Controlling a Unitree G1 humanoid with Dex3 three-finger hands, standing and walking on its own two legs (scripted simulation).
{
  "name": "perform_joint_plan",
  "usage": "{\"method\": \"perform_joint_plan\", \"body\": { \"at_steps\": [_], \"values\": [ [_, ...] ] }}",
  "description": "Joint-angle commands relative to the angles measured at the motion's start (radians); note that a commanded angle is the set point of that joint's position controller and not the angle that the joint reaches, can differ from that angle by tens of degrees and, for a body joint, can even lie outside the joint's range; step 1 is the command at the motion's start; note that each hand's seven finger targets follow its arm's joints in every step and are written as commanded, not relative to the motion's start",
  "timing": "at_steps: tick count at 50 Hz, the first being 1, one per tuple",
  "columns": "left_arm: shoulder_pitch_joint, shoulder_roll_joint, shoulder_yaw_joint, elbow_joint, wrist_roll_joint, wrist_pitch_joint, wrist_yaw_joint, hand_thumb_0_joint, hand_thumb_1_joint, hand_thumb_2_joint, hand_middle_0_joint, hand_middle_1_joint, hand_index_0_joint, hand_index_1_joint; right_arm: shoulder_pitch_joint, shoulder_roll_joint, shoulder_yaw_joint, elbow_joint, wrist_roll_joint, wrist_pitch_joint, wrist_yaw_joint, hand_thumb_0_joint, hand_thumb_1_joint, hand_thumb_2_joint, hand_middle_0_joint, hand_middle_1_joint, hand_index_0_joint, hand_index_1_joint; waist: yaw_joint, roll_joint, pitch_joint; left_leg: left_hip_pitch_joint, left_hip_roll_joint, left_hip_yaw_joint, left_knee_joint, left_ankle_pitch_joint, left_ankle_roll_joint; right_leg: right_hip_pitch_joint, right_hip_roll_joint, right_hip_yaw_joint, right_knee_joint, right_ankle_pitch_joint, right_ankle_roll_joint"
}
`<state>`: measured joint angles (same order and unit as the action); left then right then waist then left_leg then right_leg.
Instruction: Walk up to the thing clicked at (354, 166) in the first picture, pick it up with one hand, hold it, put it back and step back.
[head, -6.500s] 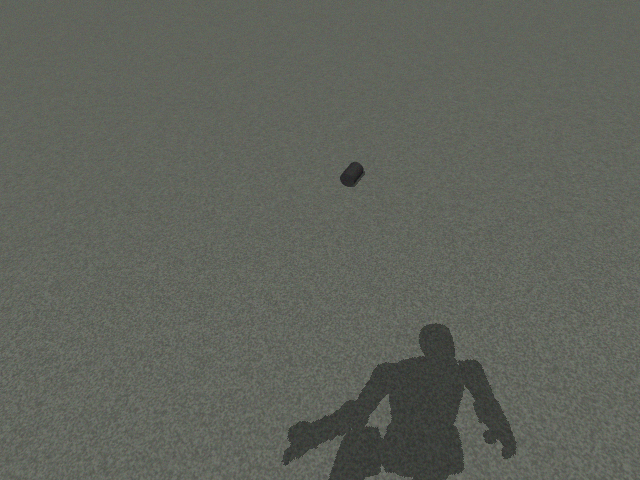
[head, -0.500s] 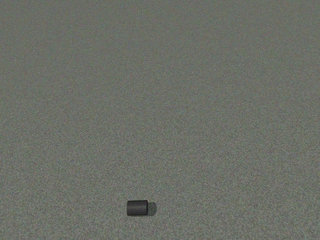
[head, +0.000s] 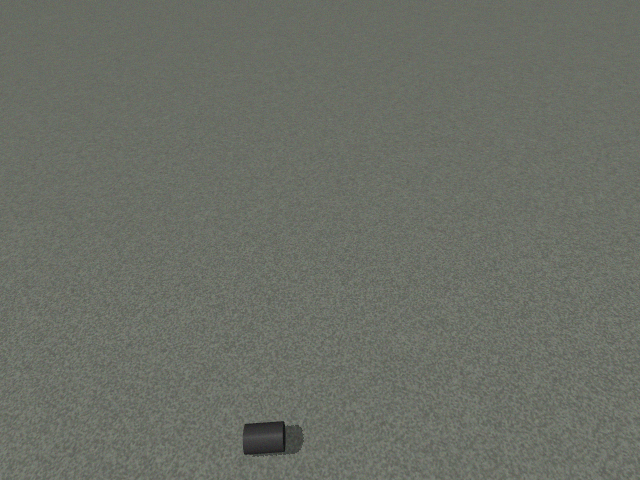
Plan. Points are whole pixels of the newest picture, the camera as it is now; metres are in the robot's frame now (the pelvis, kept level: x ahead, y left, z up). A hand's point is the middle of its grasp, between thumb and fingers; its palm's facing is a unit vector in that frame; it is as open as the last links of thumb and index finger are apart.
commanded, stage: walk up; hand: left
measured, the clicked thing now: (264, 437) +0.44 +0.22 -0.74
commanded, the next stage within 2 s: stand in 0.66 s
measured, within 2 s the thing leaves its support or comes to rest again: neither
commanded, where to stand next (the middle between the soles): +0.03 +0.01 m, yaw -2 degrees
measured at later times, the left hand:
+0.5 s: hand out of the picture +0.08 +0.26 -0.15, palm faces -0.03 -0.93 -0.36, open 7.3 cm
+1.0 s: hand out of the picture +0.09 +0.24 -0.16, palm faces -0.02 -0.94 -0.33, open 7.3 cm
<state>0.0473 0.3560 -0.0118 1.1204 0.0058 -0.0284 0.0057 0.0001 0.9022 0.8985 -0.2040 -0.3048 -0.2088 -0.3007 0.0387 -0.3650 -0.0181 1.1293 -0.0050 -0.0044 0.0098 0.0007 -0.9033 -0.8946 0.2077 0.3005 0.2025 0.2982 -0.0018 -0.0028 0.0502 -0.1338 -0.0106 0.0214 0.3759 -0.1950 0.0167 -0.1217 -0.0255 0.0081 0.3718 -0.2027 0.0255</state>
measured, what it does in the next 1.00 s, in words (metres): stands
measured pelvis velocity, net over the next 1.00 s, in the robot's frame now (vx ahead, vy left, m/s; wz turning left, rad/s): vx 0.00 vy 0.00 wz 0.00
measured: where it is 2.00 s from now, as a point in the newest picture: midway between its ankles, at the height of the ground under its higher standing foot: outside the picture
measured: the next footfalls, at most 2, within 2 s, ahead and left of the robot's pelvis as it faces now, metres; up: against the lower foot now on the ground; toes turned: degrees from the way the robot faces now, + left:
none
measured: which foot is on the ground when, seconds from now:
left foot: down 0.00-1.00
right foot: down 0.00-1.00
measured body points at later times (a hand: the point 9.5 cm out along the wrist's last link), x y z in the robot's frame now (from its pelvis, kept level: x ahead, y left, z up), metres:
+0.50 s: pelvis +0.01 +0.00 +0.00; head +0.02 -0.01 +0.45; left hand +0.08 +0.30 -0.13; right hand +0.07 -0.30 -0.14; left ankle +0.01 +0.11 -0.75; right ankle +0.00 -0.14 -0.75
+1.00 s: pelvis +0.00 +0.00 +0.00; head +0.01 +0.00 +0.45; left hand +0.09 +0.29 -0.13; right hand +0.09 -0.31 -0.12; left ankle +0.01 +0.11 -0.75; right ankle +0.00 -0.14 -0.75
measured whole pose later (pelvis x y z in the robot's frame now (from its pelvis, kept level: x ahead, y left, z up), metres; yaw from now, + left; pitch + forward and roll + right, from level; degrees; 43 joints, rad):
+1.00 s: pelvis +0.00 +0.00 +0.00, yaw +0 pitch -2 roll +0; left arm 0.09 0.34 0.01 1.14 0.01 -0.01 0.00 0.00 0.90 0.90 -0.20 -0.30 -0.21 -0.30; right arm 0.07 -0.34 0.00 1.14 -0.01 -0.01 0.00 0.00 -0.90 -0.89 0.21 0.30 0.20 0.30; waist 0.00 -0.01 0.05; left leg -0.10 0.00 0.02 0.30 -0.16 0.01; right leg -0.08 -0.01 0.01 0.29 -0.16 0.02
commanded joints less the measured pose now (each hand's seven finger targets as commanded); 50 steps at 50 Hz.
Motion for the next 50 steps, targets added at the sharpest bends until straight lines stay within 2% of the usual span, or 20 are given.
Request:
{"method": "perform_joint_plan", "body": {
  "at_steps": [1,3,7,14,17,27,32,33,34,39,44,46,48,49,50],
  "values": [
    [-0.046,0.222,0.044,-0.033,-0.002,-0.021,0.012,0.000,0.900,0.900,-0.200,-0.300,-0.200,-0.300,-0.051,-0.200,-0.041,-0.045,0.002,-0.019,-0.007,0.000,-0.900,-0.900,0.200,0.300,0.200,0.300,0.000,0.000,-0.073,0.032,0.124,-0.096,-0.078,0.141,0.012,-0.011,-0.110,0.085,-0.080,0.154,-0.033],
    [-0.055,0.219,0.044,-0.029,-0.002,-0.021,0.011,0.000,0.900,0.900,-0.200,-0.300,-0.200,-0.300,-0.047,-0.199,-0.041,-0.038,0.000,-0.018,-0.006,0.000,-0.900,-0.900,0.200,0.300,0.200,0.300,-0.004,0.002,-0.063,0.031,0.123,-0.098,-0.092,0.106,0.009,-0.017,-0.109,0.091,-0.091,0.122,-0.034],
    [-0.046,0.219,0.046,-0.024,0.006,-0.017,0.007,0.000,0.900,0.900,-0.200,-0.300,-0.200,-0.300,-0.056,-0.205,-0.042,-0.040,-0.005,-0.018,-0.004,0.000,-0.900,-0.900,0.200,0.300,0.200,0.300,-0.001,0.014,-0.042,0.008,0.124,-0.108,-0.128,-0.038,0.011,-0.032,-0.100,0.090,-0.101,0.047,-0.037],
    [-0.039,0.217,0.050,-0.020,0.007,-0.020,0.007,0.000,0.900,0.900,-0.200,-0.300,-0.200,-0.300,-0.027,-0.200,-0.042,-0.033,-0.004,-0.021,-0.006,0.000,-0.900,-0.900,0.200,0.300,0.200,0.300,-0.006,-0.008,-0.088,0.050,0.126,-0.096,-0.103,0.081,0.008,-0.005,-0.104,0.093,-0.101,0.113,-0.037],
    [-0.022,0.208,0.046,-0.015,0.002,-0.016,0.008,0.000,0.900,0.900,-0.200,-0.300,-0.200,-0.300,-0.028,-0.201,-0.041,-0.030,-0.002,-0.020,-0.008,0.000,-0.900,-0.900,0.200,0.300,0.200,0.300,0.001,0.006,-0.087,0.051,0.130,-0.102,-0.111,0.094,0.010,-0.002,-0.098,0.083,-0.094,0.128,-0.034],
    [-0.017,0.206,0.049,-0.015,0.003,-0.012,0.012,0.000,0.900,0.900,-0.200,-0.300,-0.200,-0.300,-0.004,-0.195,-0.042,-0.025,-0.002,-0.018,-0.011,0.000,-0.900,-0.900,0.200,0.300,0.200,0.300,-0.003,-0.007,-0.094,0.070,0.133,-0.091,-0.098,0.175,0.012,0.015,-0.102,0.079,-0.085,0.183,-0.033],
    [-0.017,0.205,0.049,-0.019,0.004,-0.010,0.014,0.000,0.900,0.900,-0.200,-0.300,-0.200,-0.300,-0.011,-0.197,-0.043,-0.032,-0.004,-0.015,-0.012,0.000,-0.900,-0.900,0.200,0.300,0.200,0.300,0.000,-0.003,-0.074,0.065,0.134,-0.087,-0.103,0.165,0.013,0.005,-0.102,0.079,-0.088,0.189,-0.031],
    [-0.011,0.202,0.052,-0.021,0.002,-0.007,0.014,0.000,0.900,0.900,-0.200,-0.300,-0.200,-0.300,-0.018,-0.175,-0.033,-0.041,-0.002,-0.020,-0.014,0.000,-0.900,-0.900,0.200,0.300,0.200,0.300,-0.003,-0.025,-0.061,0.052,0.146,-0.112,-0.105,0.228,0.011,0.012,-0.101,0.076,-0.092,0.210,-0.029],
    [-0.008,0.202,0.053,-0.021,-0.001,-0.007,0.014,0.000,0.900,0.900,-0.200,-0.300,-0.200,-0.300,-0.013,-0.178,-0.032,-0.040,-0.002,-0.023,-0.014,0.000,-0.900,-0.900,0.200,0.300,0.200,0.300,-0.002,-0.022,-0.065,0.061,0.147,-0.111,-0.107,0.249,0.006,0.016,-0.101,0.076,-0.093,0.208,-0.027],
    [-0.011,0.198,0.054,-0.028,0.001,-0.004,0.010,0.000,0.900,0.900,-0.200,-0.300,-0.200,-0.300,-0.024,-0.189,-0.032,-0.044,-0.002,-0.025,-0.016,0.000,-0.900,-0.900,0.200,0.300,0.200,0.300,-0.002,0.012,-0.056,0.039,0.142,-0.111,-0.117,0.168,0.001,0.025,-0.103,0.083,-0.118,0.151,-0.026],
    [-0.013,0.202,0.057,-0.036,0.004,-0.004,0.006,0.000,0.900,0.900,-0.200,-0.300,-0.200,-0.300,-0.020,-0.184,-0.028,-0.050,-0.001,-0.028,-0.016,0.000,-0.900,-0.900,0.200,0.300,0.200,0.300,-0.005,0.013,-0.084,0.051,0.143,-0.105,-0.119,0.166,0.003,0.043,-0.108,0.086,-0.121,0.172,-0.033],
    [-0.011,0.198,0.054,-0.041,0.005,-0.006,0.005,0.000,0.900,0.900,-0.200,-0.300,-0.200,-0.300,-0.030,-0.187,-0.028,-0.054,-0.003,-0.030,-0.016,0.000,-0.900,-0.900,0.200,0.300,0.200,0.300,-0.003,0.015,-0.098,0.069,0.147,-0.104,-0.109,0.202,0.004,0.041,-0.109,0.083,-0.121,0.195,-0.032],
    [-0.009,0.199,0.054,-0.039,0.004,-0.004,0.004,0.000,0.900,0.900,-0.200,-0.300,-0.200,-0.300,-0.026,-0.188,-0.026,-0.048,-0.003,-0.030,-0.016,0.000,-0.900,-0.900,0.200,0.300,0.200,0.300,-0.003,0.018,-0.079,0.053,0.144,-0.108,-0.122,0.151,-0.001,0.028,-0.105,0.082,-0.128,0.148,-0.031],
    [-0.017,0.202,0.055,-0.041,0.005,-0.004,0.004,0.000,0.900,0.900,-0.200,-0.300,-0.200,-0.300,-0.026,-0.189,-0.028,-0.049,-0.005,-0.030,-0.017,0.000,-0.900,-0.900,0.200,0.300,0.200,0.300,-0.004,0.011,-0.090,0.058,0.148,-0.108,-0.118,0.171,0.002,0.039,-0.109,0.084,-0.122,0.162,-0.033],
    [-0.012,0.201,0.056,-0.039,0.003,-0.002,0.003,0.000,0.900,0.900,-0.200,-0.300,-0.200,-0.300,-0.024,-0.188,-0.027,-0.046,-0.003,-0.029,-0.017,0.000,-0.900,-0.900,0.200,0.300,0.200,0.300,-0.004,0.012,-0.075,0.054,0.144,-0.107,-0.122,0.144,-0.002,0.024,-0.106,0.083,-0.125,0.143,-0.033]
  ]
}}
